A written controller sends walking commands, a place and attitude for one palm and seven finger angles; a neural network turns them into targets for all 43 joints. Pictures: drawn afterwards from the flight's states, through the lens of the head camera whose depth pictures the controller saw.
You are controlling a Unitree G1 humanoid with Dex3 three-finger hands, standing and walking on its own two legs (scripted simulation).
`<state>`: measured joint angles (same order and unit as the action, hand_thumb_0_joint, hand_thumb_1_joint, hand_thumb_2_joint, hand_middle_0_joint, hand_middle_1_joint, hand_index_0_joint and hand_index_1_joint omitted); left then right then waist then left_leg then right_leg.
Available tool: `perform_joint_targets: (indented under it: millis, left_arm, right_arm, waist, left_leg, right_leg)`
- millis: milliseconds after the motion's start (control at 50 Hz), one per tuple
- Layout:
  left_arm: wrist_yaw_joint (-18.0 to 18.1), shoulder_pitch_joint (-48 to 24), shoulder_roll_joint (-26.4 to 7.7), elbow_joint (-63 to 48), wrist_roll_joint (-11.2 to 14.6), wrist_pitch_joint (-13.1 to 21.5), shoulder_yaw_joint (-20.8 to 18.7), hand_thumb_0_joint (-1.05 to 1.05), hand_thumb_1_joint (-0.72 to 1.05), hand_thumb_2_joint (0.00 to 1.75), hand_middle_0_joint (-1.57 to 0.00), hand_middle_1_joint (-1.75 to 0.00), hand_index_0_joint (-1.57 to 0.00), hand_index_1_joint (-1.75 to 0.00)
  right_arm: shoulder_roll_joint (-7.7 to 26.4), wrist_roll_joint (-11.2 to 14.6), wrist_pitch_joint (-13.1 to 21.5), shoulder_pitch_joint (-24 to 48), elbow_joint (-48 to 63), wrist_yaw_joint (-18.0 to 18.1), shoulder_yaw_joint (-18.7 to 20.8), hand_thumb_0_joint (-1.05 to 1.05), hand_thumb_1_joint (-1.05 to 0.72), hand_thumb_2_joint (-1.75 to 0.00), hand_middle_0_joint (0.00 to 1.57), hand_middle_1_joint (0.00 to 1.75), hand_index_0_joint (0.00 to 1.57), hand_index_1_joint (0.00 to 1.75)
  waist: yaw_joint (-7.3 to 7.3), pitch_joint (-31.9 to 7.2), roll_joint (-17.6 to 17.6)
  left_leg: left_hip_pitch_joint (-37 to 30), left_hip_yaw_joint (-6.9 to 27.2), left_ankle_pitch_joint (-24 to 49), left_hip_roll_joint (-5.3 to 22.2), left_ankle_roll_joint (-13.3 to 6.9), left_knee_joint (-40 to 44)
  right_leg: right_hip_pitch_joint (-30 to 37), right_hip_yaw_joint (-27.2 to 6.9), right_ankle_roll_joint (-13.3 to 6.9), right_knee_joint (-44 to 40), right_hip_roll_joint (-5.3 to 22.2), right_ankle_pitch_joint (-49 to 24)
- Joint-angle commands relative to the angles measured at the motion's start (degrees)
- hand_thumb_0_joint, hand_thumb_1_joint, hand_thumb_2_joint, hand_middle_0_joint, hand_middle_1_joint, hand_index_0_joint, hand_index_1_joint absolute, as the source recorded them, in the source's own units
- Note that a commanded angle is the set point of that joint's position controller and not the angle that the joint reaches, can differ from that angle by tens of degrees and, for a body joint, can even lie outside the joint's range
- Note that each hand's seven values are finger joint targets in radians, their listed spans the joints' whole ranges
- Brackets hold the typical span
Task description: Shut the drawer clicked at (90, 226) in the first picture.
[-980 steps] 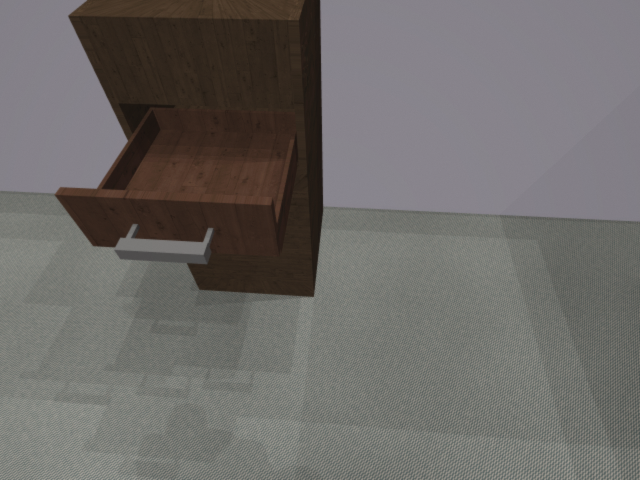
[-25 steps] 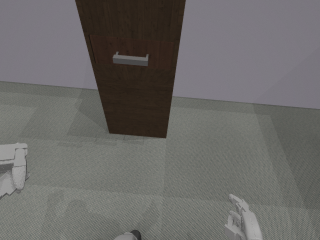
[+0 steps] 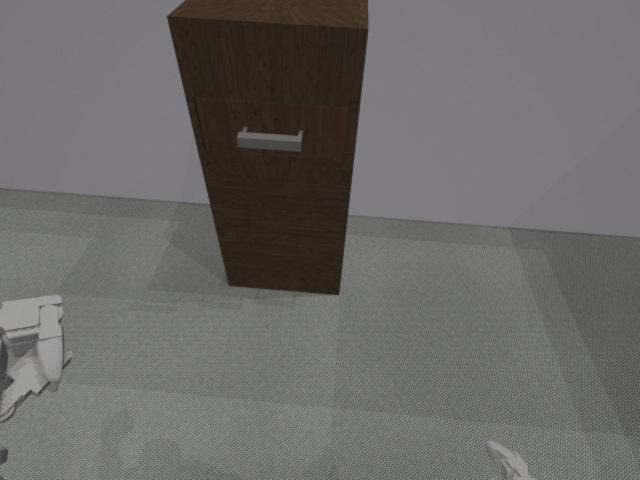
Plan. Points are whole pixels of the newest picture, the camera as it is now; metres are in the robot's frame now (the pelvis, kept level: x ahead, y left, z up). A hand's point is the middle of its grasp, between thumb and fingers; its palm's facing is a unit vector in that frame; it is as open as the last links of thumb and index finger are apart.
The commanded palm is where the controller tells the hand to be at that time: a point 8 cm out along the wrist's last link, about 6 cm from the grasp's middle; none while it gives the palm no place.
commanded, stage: stop stepping back and stand still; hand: left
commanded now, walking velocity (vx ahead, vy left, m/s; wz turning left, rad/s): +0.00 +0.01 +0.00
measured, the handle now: (271, 136) +0.91 +0.17 -0.06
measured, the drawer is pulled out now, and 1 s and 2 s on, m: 0.00 0.00 0.00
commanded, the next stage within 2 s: let the arm hang, fingers relaxed in 0.22 s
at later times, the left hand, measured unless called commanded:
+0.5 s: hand (135, 468) +0.16 +0.25 -0.09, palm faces +0.04 -0.93 -0.36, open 3.0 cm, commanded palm none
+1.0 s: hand out of the picture -0.05 +0.23 -0.16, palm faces +0.01 -0.96 -0.27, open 6.3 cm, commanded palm none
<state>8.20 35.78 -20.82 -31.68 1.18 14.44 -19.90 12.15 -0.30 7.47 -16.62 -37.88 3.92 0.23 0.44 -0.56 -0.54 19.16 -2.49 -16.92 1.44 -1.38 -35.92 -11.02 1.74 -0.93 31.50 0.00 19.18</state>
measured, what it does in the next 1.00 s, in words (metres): stands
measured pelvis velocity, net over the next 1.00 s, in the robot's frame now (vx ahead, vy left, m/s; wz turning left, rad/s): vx -0.02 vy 0.02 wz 0.01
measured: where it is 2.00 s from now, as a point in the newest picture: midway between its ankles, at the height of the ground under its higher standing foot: outside the picture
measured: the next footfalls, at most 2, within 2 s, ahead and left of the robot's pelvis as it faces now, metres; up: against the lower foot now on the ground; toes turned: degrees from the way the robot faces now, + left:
none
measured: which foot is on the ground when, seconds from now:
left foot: down 0.00-1.00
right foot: down 0.00-1.00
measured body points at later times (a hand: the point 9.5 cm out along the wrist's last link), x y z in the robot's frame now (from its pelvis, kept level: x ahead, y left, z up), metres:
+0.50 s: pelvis +0.00 +0.02 -0.01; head +0.00 +0.00 +0.44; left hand +0.15 +0.29 -0.06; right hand +0.16 -0.24 -0.12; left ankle +0.05 +0.12 -0.73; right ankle -0.02 -0.11 -0.73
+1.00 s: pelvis -0.02 +0.02 +0.01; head +0.00 +0.02 +0.46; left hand -0.05 +0.28 -0.14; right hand -0.02 -0.22 -0.15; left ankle +0.05 +0.12 -0.73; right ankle -0.02 -0.11 -0.73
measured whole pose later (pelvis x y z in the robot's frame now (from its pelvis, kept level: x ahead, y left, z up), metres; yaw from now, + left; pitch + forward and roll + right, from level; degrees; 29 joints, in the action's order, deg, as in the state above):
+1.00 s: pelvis -0.02 +0.02 +0.01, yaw +1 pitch -2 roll -1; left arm 0.8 17.4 -13.9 65.9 -0.6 -0.9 -0.3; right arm 10.9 -0.9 -1.2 -14.9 -64.6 1.0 1.4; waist 0.1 4.3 1.3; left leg 15.4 -2.3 -7.2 0.2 -1.7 -24.2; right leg -8.6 2.3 0.6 24.3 1.3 14.0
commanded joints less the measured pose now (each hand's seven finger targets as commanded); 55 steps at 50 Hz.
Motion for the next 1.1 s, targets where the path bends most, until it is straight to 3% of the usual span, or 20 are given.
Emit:
perform_joint_targets:
  millis: [0,40,80,160,200,280,300,320,360,380,420,440,480,520,640,680,740,900,1040,1080]
  left_arm:
    - [1.75,-4.3,-9.91,-13.48,0.57,3.76,-7.31,0.0,0.9,0.9,-1.4,-1.6,-1.4,-1.6]
    - [1.26,-3.75,-9.6,-11.34,0.22,3.45,-7.69,0.0,0.9,0.9,-1.4,-1.6,-1.4,-1.6]
    - [1.13,-5.31,-9.91,-12.6,-0.2,3.65,-7.97,0.0,0.9,0.9,-1.4,-1.6,-1.4,-1.6]
    - [0.73,-0.49,-8.79,-10.41,0.73,3.07,-7.41,0.0,0.9,0.9,-1.4,-1.6,-1.4,-1.6]
    - [0.64,0.23,-8.47,-10.08,1.11,2.44,-7.06,0.0,0.9,0.9,-1.4,-1.6,-1.4,-1.6]
    - [0.76,-0.3,-9.66,-11.13,1.28,1.78,-7.86,0.0,0.9,0.9,-1.4,-1.6,-1.4,-1.6]
    - [-7.27,-7.5,-3.48,36.9,-4.27,-7.77,13.99,0.0,0.9,0.9,-1.4,-1.6,-1.4,-1.6]
    - [-7.85,-7.61,-1.27,37.96,-2.94,-12.23,13.05,0.0,0.9,0.9,-1.36,-1.56,-1.36,-1.56]
    - [-8.08,-11.11,-0.54,43.0,-3.14,-13.31,14.27,0.0,0.9,0.9,-1.28,-1.47,-1.28,-1.47]
    - [-8.05,-13.4,-1.11,46.36,-3.38,-13.35,14.53,0.0,0.9,0.9,-1.24,-1.43,-1.24,-1.43]
    - [-7.84,-16.7,-2.1,53.91,-3.16,-13.43,14.99,0.0,0.9,0.9,-1.16,-1.34,-1.16,-1.34]
    - [-7.67,-18.39,-2.53,57.97,-2.98,-13.65,15.33,0.0,0.9,0.9,-1.12,-1.3,-1.12,-1.3]
    - [-7.28,-20.64,-2.67,65.5,-2.68,-14.28,16.18,0.0,0.9,0.9,-1.04,-1.21,-1.04,-1.21]
    - [-7.13,-20.12,-1.69,72.52,-2.34,-14.61,17.12,0.0,0.9,0.9,-0.96,-1.12,-0.96,-1.12]
    - [-7.18,-18.55,-0.03,85.66,-2.13,-14.26,17.31,0.0,0.9,0.9,-0.72,-0.86,-0.72,-0.86]
    - [-7.25,-18.41,-0.66,88.13,-2.01,-14.08,17.58,0.0,0.9,0.9,-0.64,-0.78,-0.64,-0.78]
    - [-7.28,-18.05,-0.29,91.43,-1.83,-14.06,18.07,0.0,0.9,0.9,-0.52,-0.65,-0.52,-0.65]
    - [-6.87,-17.04,0.08,95.33,-1.89,-14.07,18.28,0.0,0.9,0.9,-0.2,-0.3,-0.2,-0.3]
    - [-6.63,-18.3,0.71,95.49,-2.05,-14.07,18.09,0.0,0.9,0.9,-0.2,-0.3,-0.2,-0.3]
    - [-6.61,-18.17,0.46,95.3,-2.12,-13.88,17.99,0.0,0.9,0.9,-0.2,-0.3,-0.2,-0.3]
  right_arm:
    - [7.45,0.25,4.0,8.8,10.58,1.18,2.59,0.0,-0.9,-0.9,0.2,0.3,0.2,0.3]
    - [6.31,0.3,3.9,8.94,9.99,1.07,1.78,0.0,-0.9,-0.9,0.2,0.3,0.2,0.3]
    - [6.03,0.14,4.2,9.22,10.01,1.07,1.55,0.0,-0.9,-0.9,0.2,0.3,0.2,0.3]
    - [5.68,0.36,3.66,8.72,10.0,0.13,2.13,0.0,-0.9,-0.9,0.2,0.3,0.2,0.3]
    - [5.53,0.43,3.03,9.03,10.29,-0.04,2.09,0.0,-0.9,-0.9,0.2,0.3,0.2,0.3]
    - [5.64,0.26,1.97,10.17,11.26,0.44,1.96,0.0,-0.9,-0.9,0.2,0.3,0.2,0.3]
    - [16.68,0.62,3.35,13.01,-2.7,-4.69,5.16,0.0,-0.9,-0.9,0.2,0.3,0.2,0.3]
    - [12.13,1.3,-0.74,8.48,-1.56,-4.75,4.85,0.0,-0.9,-0.9,0.2,0.3,0.2,0.3]
    - [10.66,0.28,-3.22,8.33,-0.98,-4.55,3.08,0.0,-0.9,-0.9,0.2,0.3,0.2,0.3]
    - [10.57,-0.34,-3.82,8.05,-1.15,-4.48,2.84,0.0,-0.9,-0.9,0.2,0.3,0.2,0.3]
    - [11.44,-0.93,-4.76,9.07,-2.37,-4.19,2.74,0.0,-0.9,-0.9,0.2,0.3,0.2,0.3]
    - [11.65,-1.09,-5.28,9.15,-3.51,-4.11,2.75,0.0,-0.9,-0.9,0.2,0.3,0.2,0.3]
    - [11.73,-1.36,-6.26,9.43,-5.79,-3.97,2.47,0.0,-0.9,-0.9,0.2,0.3,0.2,0.3]
    - [9.75,-1.28,-6.9,9.61,-8.8,-3.72,1.7,0.0,-0.9,-0.9,0.2,0.3,0.2,0.3]
    - [7.89,-1.03,-7.75,5.99,-16.15,-2.8,1.91,0.0,-0.9,-0.9,0.2,0.3,0.2,0.3]
    - [8.63,-0.77,-7.88,4.56,-17.79,-2.63,2.31,0.0,-0.9,-0.9,0.2,0.3,0.2,0.3]
    - [8.4,-0.63,-7.87,2.56,-20.35,-2.47,2.48,0.0,-0.9,-0.9,0.2,0.3,0.2,0.3]
    - [7.87,-0.53,-7.72,0.74,-23.87,-2.31,2.76,0.0,-0.9,-0.9,0.2,0.3,0.2,0.3]
    - [6.91,-0.79,-7.78,0.91,-24.99,-2.42,2.82,0.0,-0.9,-0.9,0.2,0.3,0.2,0.3]
    - [7.17,-0.73,-7.64,1.36,-24.86,-2.48,2.99,0.0,-0.9,-0.9,0.2,0.3,0.2,0.3]
  waist:
    - [-0.5,-1.92,7.93]
    - [-0.17,-0.04,10.39]
    - [-0.48,0.89,9.47]
    - [-0.1,-4.42,-1.41]
    - [0.14,-5.52,-1.34]
    - [-0.19,-5.33,3.25]
    - [1.52,-3.62,3.33]
    - [0.87,-6.91,2.97]
    - [-0.23,-4.79,-2.5]
    - [-0.27,-4.79,-7.9]
    - [-0.4,-3.89,-10.84]
    - [-0.18,-3.42,-9.62]
    - [-0.27,-1.76,-0.53]
    - [-0.81,-1.12,4.33]
    - [-0.31,0.27,10.16]
    - [-0.21,0.75,6.5]
    - [0.0,1.71,4.23]
    - [-0.21,3.83,1.57]
    - [-0.06,6.09,0.83]
    - [-0.22,4.85,1.0]
  left_leg:
    - [-11.28,11.15,9.19,7.92,-4.18,13.17]
    - [-4.13,13.85,2.1,9.35,-4.38,18.1]
    - [-1.04,12.47,1.25,8.96,-3.99,18.62]
    - [-6.83,2.9,14.41,2.81,-0.68,7.35]
    - [-8.46,1.71,16.28,2.35,-0.1,6.71]
    - [-10.05,2.61,17.89,3.15,-0.28,9.78]
    - [-5.2,4.06,27.94,4.87,-0.83,0.65]
    - [-7.25,3.24,24.78,4.62,-0.15,1.98]
    - [-2.32,6.63,15.94,5.5,-1.84,4.06]
    - [-1.76,7.79,17.25,5.49,-2.1,4.54]
    - [-2.27,7.42,18.34,4.42,-2.18,4.48]
    - [-3.21,7.11,18.7,3.93,-1.96,5.15]
    - [-3.66,7.9,18.81,4.23,-1.84,8.64]
    - [-3.8,7.78,15.02,4.24,-1.58,11.13]
    - [-5.89,7.69,1.96,4.08,-1.04,15.01]
    - [-6.43,8.22,0.89,4.39,-1.06,15.4]
    - [-7.25,8.46,-0.45,4.71,-1.2,16.63]
    - [-7.2,8.65,-1.27,5.17,-1.48,18.65]
    - [-6.24,8.25,-2.04,4.84,-1.19,19.31]
    - [-7.07,7.82,-0.63,4.68,-1.2,18.71]
  right_leg:
    - [-8.48,-3.16,0.77,0.09,2.16,-4.02]
    - [-4.85,-0.91,1.68,1.39,0.64,-1.59]
    - [-1.48,-0.74,1.51,-0.42,0.84,-2.68]
    - [0.27,-7.04,0.15,-8.77,4.3,-18.57]
    - [0.23,-7.48,-0.13,-8.84,5.15,-22.99]
    - [-0.4,-5.1,0.58,-8.76,3.55,-19.23]
    - [-5.94,-2.07,-0.24,1.05,8.01,-30.35]
    - [-5.82,-4.05,0.12,-0.65,7.12,-23.73]
    - [-6.35,-2.56,0.0,-1.25,5.74,-11.99]
    - [-5.05,-2.65,-0.27,-1.22,5.13,-12.26]
    - [-3.9,-3.69,-1.11,-2.8,6.24,-14.87]
    - [-3.77,-3.83,-1.37,-3.18,6.44,-14.71]
    - [-2.85,-3.6,-1.05,-3.61,5.41,-10.15]
    - [-1.16,-4.01,-0.73,-6.19,5.22,-7.07]
    - [-1.62,-4.75,-2.0,-12.48,5.08,-0.91]
    - [-1.77,-4.5,-2.25,-13.41,4.93,-0.29]
    - [-2.89,-3.91,-2.24,-13.82,5.1,0.58]
    - [-3.61,-3.45,-2.12,-13.53,5.12,1.4]
    - [-5.05,-3.85,-1.87,-13.75,5.06,2.64]
    - [-4.67,-4.18,-1.92,-13.93,5.25,2.03]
